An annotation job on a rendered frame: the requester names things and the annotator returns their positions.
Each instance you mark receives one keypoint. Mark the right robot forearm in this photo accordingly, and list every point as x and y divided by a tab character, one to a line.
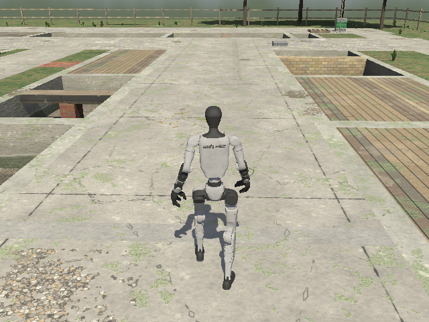
245	174

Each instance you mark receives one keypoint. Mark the robot right foot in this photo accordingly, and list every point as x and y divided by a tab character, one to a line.
227	283

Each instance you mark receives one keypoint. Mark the right robot hand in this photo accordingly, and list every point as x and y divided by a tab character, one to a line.
241	183

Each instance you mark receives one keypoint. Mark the robot left foot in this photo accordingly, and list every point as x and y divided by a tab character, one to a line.
199	255

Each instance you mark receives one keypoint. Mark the left robot upper arm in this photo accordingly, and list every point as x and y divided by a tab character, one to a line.
189	153

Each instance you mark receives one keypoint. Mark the robot foot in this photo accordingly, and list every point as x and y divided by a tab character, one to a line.
227	283
199	255

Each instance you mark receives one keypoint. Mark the left robot hand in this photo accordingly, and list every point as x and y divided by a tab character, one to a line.
174	197

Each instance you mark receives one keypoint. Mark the right robot upper arm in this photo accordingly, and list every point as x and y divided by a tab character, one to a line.
238	151

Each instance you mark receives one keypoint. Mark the left robot forearm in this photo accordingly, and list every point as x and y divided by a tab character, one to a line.
182	176

